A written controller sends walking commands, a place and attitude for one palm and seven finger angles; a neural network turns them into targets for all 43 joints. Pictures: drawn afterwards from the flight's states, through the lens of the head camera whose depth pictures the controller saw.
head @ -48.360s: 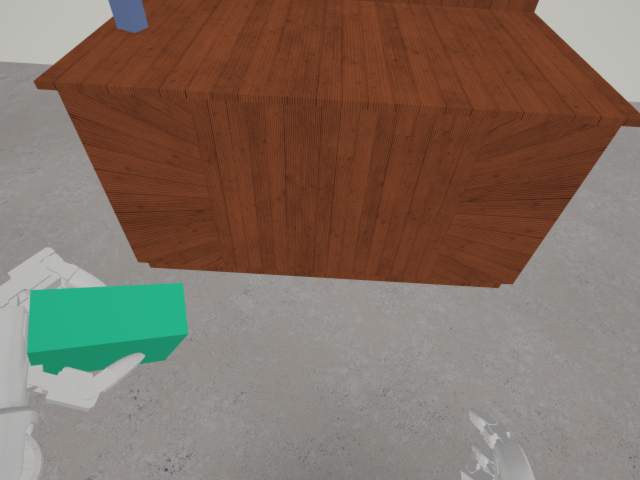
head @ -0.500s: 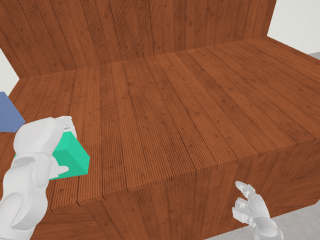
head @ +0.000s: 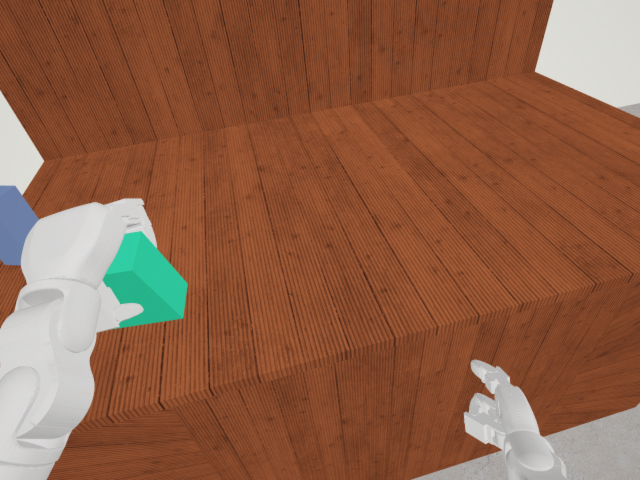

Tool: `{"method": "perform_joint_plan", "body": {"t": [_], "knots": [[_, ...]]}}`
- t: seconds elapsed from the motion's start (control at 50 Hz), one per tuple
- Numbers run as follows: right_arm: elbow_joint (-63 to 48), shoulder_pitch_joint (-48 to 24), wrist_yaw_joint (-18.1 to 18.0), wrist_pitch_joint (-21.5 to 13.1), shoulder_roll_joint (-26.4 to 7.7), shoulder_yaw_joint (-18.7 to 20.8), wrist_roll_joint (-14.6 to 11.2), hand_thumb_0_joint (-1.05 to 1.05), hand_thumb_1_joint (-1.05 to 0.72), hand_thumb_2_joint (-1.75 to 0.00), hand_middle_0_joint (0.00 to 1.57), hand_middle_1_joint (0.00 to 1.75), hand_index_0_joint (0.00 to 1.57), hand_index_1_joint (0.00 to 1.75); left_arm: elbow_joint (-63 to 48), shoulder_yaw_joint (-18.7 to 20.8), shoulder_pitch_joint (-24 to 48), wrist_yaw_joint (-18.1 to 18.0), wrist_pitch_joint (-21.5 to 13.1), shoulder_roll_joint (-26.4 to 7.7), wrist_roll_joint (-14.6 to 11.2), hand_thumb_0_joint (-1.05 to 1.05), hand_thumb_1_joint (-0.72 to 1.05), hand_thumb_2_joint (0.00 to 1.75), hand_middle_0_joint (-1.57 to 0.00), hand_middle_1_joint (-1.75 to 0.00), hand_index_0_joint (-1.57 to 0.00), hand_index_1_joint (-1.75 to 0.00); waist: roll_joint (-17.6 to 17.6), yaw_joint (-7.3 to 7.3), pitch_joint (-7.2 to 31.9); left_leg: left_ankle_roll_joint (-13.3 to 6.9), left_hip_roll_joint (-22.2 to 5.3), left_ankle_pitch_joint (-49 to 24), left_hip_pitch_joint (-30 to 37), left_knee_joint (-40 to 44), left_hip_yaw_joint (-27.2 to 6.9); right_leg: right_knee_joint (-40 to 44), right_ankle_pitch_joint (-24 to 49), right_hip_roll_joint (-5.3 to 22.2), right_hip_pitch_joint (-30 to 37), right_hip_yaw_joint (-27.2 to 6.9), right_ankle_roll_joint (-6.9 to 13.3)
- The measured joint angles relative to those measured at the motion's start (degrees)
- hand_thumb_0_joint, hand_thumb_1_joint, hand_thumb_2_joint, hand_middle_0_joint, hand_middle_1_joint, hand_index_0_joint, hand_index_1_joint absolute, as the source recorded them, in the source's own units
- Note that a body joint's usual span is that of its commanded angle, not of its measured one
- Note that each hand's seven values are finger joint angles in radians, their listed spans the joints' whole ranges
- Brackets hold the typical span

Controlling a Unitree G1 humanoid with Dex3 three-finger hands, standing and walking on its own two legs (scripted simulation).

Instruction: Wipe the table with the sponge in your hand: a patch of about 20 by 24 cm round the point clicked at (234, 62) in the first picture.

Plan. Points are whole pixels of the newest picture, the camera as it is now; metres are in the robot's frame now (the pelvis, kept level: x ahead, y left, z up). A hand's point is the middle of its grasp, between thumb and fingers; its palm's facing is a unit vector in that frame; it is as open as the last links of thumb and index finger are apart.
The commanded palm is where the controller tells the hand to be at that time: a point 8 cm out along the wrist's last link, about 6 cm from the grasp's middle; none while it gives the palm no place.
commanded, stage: lift the sponge slowly off the table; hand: left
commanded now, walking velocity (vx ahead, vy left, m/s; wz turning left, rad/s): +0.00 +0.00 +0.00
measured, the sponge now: (127, 292) +0.25 +0.28 +0.15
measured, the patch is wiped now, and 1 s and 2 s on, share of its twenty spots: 1.00 1.00 1.00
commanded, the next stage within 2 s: bring the sponge back beside the body in 0.44 s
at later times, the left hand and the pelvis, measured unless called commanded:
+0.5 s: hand (96, 249) +0.24 +0.28 +0.23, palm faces +0.30 -0.10 -0.95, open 9.3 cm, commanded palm +0.20 +0.29 +0.28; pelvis -0.01 -0.01 +0.00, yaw +0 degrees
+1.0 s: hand (90, 264) +0.23 +0.29 +0.22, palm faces +0.28 -0.12 -0.95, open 9.3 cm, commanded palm +0.18 +0.29 +0.28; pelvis -0.01 +0.00 +0.00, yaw +0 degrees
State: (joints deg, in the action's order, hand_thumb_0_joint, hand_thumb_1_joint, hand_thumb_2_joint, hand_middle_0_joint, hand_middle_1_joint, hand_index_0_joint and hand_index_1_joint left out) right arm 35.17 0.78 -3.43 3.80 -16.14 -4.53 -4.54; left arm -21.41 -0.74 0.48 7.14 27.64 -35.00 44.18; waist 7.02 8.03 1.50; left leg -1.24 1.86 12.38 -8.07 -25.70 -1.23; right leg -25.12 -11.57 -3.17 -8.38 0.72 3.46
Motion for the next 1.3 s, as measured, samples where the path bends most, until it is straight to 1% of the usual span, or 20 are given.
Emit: {"method": "perform_joint_plan", "body": {"t": [0.1,0.2,0.28,0.38,0.48,0.58,0.64,0.72,0.84,0.98,1.08,1.14,1.22,1.3], "knots": [[-0.3,-0.3,0.1,0.3,0.0,-0.1,-0.3,0.01,-0.91,-0.90,0.20,0.29,0.19,0.29,-0.6,1.2,1.0,-0.1,1.3,-0.2,-0.8,-0.02,-0.48,1.10,-0.77,-1.40,-0.84,-1.39,0.2,0.01,0.0,0.1,-0.1,-0.2,-0.3,0.0,0.1,-0.1,0.2,-0.1,-0.4,-0.1,0.1],[-0.5,-0.2,0.0,0.6,0.0,-0.4,-0.4,0.01,-0.91,-0.90,0.20,0.29,0.19,0.29,-2.2,1.5,0.9,0.3,2.1,-0.2,-1.7,-0.02,-0.48,1.10,-0.77,-1.40,-0.84,-1.39,0.3,0.06,0.3,0.2,-0.2,-0.1,-0.6,-0.2,0.0,-0.4,0.1,-0.2,-0.7,0.0,0.2],[-0.7,-0.3,-0.2,0.7,0.1,-0.7,-0.4,0.01,-0.91,-0.90,0.20,0.29,0.20,0.29,-2.1,1.6,1.4,0.7,2.3,-1.3,-2.2,-0.02,-0.48,1.10,-0.77,-1.40,-0.84,-1.39,0.2,0.21,0.3,0.4,-0.4,0.0,-0.8,-0.6,0.0,-0.7,0.0,-0.4,-0.9,0.0,0.4],[-0.8,-0.6,-0.5,0.7,-0.1,-1.0,-0.6,0.01,-0.91,-0.90,0.20,0.29,0.20,0.30,-0.1,2.1,3.6,1.1,2.8,-2.7,-2.3,-0.02,-0.48,1.10,-0.77,-1.40,-0.84,-1.39,0.1,0.34,0.2,0.7,-0.6,0.1,-1.1,-1.1,-0.2,-1.0,0.0,-0.6,-1.0,0.2,0.6],[-1.0,-0.9,-0.8,0.4,-0.2,-1.1,-0.7,0.01,-0.91,-0.90,0.20,0.29,0.20,0.30,1.9,2.9,4.9,1.9,3.1,-2.9,-2.3,-0.02,-0.48,1.10,-0.77,-1.40,-0.84,-1.39,0.2,0.09,0.2,0.8,-0.7,0.0,-1.8,-1.5,-0.3,-1.2,0.1,-0.7,-1.6,0.4,0.7],[-1.1,-0.9,-1.2,0.2,-0.4,-1.1,-0.6,0.01,-0.91,-0.90,0.20,0.29,0.20,0.30,4.0,2.2,5.4,3.2,2.6,-2.9,-2.0,-0.02,-0.48,1.10,-0.77,-1.40,-0.84,-1.39,0.0,-0.13,0.1,0.8,-0.7,0.2,-2.4,-2.1,-0.4,-1.6,0.0,-0.7,-2.2,0.5,0.7],[-1.2,-0.6,-1.1,-0.2,-0.5,-0.9,-0.4,0.01,-0.91,-0.90,0.20,0.29,0.20,0.30,3.2,1.8,4.6,3.5,2.2,-2.7,-1.7,-0.02,-0.48,1.10,-0.77,-1.40,-0.84,-1.39,-0.1,-0.27,-0.1,0.7,-0.6,0.3,-2.3,-2.2,-0.4,-1.9,-0.1,-0.6,-2.2,0.5,0.7],[-1.1,-0.3,-1.0,-0.5,-0.6,-0.6,-0.2,0.02,-0.91,-0.90,0.20,0.29,0.20,0.30,0.4,1.3,3.1,3.3,1.4,-2.2,-1.6,-0.02,-0.48,1.10,-0.77,-1.40,-0.84,-1.39,0.1,-0.07,-0.1,0.6,-0.4,0.4,-1.9,-2.2,-0.3,-2.1,-0.4,-0.4,-1.9,0.3,0.5],[-1.2,-0.3,-0.6,0.1,-0.1,-0.6,-0.2,0.02,-0.91,-0.90,0.20,0.29,0.20,0.30,-2.4,2.1,1.5,2.3,0.7,-2.6,-2.2,-0.02,-0.48,1.10,-0.77,-1.40,-0.84,-1.39,0.2,0.24,0.3,0.4,-0.3,0.5,-1.7,-2.0,0.0,-2.0,-0.4,-0.3,-1.7,0.0,0.3],[-1.6,-0.4,-0.8,0.7,0.1,-1.1,-0.6,0.01,-0.91,-0.90,0.20,0.30,0.20,0.30,-0.7,4.2,0.9,2.2,2.0,-3.2,-3.1,-0.02,-0.48,1.10,-0.77,-1.40,-0.84,-1.39,-0.3,0.18,0.3,0.4,-0.5,0.6,-2.3,-2.4,0.1,-1.7,-0.2,-0.6,-2.1,-0.1,0.2],[-1.8,-0.1,-0.8,0.1,-0.3,-0.8,-0.3,0.01,-0.91,-0.90,0.20,0.30,0.20,0.30,-2.9,3.9,-1.7,2.5,2.6,-2.0,-3.3,-0.02,-0.48,1.10,-0.77,-1.40,-0.84,-1.39,-0.2,0.22,-0.1,0.1,-0.3,0.9,-2.2,-2.7,0.1,-1.8,-0.3,-0.4,-1.9,-0.1,0.0],[-1.6,0.3,-0.8,-0.2,-0.3,-0.4,0.0,0.01,-0.91,-0.90,0.20,0.29,0.20,0.30,-5.8,3.2,-4.0,2.3,2.0,-1.6,-3.3,-0.02,-0.48,1.10,-0.77,-1.40,-0.84,-1.39,-0.2,0.29,-0.1,-0.2,-0.1,1.0,-1.7,-2.7,0.2,-1.9,-0.5,-0.2,-1.4,-0.2,-0.2],[-1.2,0.6,-1.0,-0.2,-0.1,0.0,0.1,0.01,-0.91,-0.90,0.20,0.29,0.19,0.30,-8.6,2.8,-5.3,1.4,1.1,-2.3,-3.4,-0.02,-0.48,1.10,-0.77,-1.40,-0.84,-1.39,-0.4,0.64,0.0,-0.3,0.0,1.1,-1.1,-2.5,0.3,-1.8,-0.6,-0.1,-0.8,-0.4,-0.4],[-1.1,0.3,-1.0,0.3,0.1,-0.2,-0.3,0.02,-0.91,-0.90,0.20,0.29,0.18,0.29,-7.6,4.0,-4.2,0.5,1.1,-3.1,-3.6,-0.02,-0.48,1.10,-0.78,-1.40,-0.84,-1.39,-0.5,0.77,0.0,-0.3,-0.1,0.9,-1.0,-2.2,0.4,-1.3,-0.3,-0.1,-0.7,-0.5,-0.5]]}}
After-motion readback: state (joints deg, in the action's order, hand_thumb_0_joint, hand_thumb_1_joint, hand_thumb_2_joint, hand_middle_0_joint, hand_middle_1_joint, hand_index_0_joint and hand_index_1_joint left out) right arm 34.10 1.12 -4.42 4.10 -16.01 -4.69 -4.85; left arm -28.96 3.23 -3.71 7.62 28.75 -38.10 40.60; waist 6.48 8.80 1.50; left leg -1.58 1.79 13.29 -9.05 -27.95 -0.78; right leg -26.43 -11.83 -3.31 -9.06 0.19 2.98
